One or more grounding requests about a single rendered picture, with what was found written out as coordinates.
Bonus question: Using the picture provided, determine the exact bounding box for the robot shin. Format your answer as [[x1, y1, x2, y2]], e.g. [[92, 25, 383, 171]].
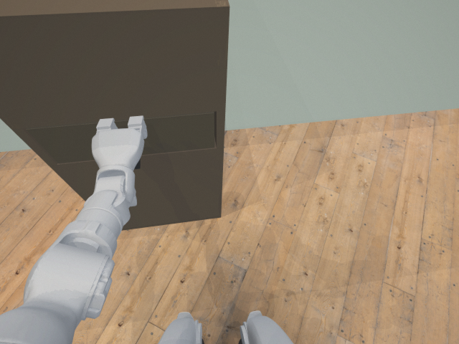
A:
[[177, 312, 193, 320], [246, 310, 262, 323]]

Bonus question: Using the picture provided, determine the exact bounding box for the robot right shin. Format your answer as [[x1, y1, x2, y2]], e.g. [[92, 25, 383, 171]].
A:
[[246, 310, 262, 323]]

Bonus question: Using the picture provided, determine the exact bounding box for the robot left shin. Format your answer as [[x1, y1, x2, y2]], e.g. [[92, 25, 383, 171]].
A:
[[177, 312, 193, 320]]

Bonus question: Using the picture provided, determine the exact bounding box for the robot left forearm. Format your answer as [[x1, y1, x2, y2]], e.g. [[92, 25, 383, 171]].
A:
[[24, 165, 135, 303]]

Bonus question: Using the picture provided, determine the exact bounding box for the robot left hand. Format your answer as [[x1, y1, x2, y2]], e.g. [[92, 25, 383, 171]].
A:
[[92, 115, 148, 206]]

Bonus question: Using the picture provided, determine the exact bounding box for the drawer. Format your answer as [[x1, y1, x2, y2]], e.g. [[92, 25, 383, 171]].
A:
[[26, 112, 214, 163]]

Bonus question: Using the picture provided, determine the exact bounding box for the left robot upper arm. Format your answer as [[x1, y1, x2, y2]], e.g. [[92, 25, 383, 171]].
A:
[[0, 243, 115, 344]]

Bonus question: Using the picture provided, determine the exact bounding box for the cabinet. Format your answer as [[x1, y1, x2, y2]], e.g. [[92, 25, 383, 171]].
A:
[[0, 0, 230, 231]]

